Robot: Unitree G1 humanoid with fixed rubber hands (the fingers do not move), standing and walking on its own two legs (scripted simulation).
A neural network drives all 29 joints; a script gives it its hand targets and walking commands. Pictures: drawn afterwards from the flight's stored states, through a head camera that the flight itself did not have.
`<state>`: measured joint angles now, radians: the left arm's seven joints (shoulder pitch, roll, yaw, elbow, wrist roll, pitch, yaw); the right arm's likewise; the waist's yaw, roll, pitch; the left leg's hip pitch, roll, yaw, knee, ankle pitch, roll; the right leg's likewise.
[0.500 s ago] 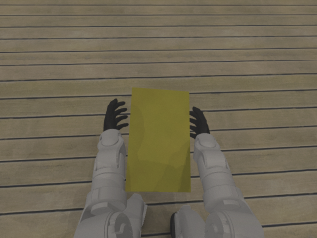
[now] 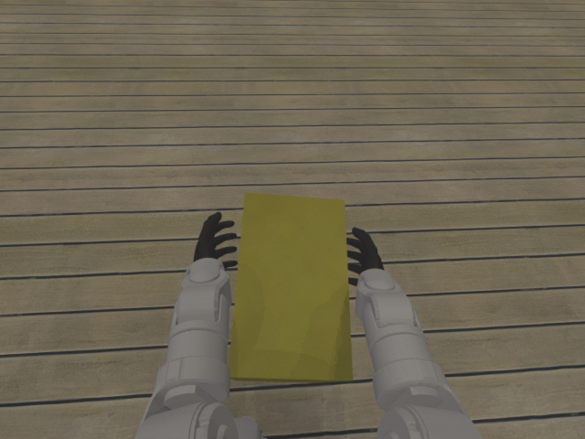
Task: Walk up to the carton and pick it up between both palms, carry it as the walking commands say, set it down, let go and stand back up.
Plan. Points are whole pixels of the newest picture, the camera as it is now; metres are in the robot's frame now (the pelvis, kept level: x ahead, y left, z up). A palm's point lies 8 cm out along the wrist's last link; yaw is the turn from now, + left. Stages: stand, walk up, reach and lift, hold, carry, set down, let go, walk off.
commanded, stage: reach and lift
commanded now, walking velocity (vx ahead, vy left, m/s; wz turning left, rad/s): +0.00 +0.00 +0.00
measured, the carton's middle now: (285, 298) +0.33 +0.06 -0.08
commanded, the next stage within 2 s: none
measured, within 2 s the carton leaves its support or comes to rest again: neither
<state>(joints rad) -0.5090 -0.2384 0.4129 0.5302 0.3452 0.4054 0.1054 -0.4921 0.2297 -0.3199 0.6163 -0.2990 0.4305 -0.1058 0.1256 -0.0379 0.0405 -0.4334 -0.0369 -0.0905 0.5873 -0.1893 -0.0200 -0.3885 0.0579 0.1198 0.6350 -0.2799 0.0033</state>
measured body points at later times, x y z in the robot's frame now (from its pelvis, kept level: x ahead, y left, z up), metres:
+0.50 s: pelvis +0.02 -0.01 +0.01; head -0.04 +0.00 +0.46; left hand +0.33 +0.16 +0.07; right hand +0.35 -0.08 +0.06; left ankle +0.07 +0.13 -0.72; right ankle +0.03 -0.12 -0.72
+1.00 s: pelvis +0.01 +0.01 +0.01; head -0.04 +0.02 +0.46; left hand +0.34 +0.13 +0.06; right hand +0.34 -0.11 +0.05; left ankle +0.07 +0.13 -0.72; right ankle +0.03 -0.12 -0.72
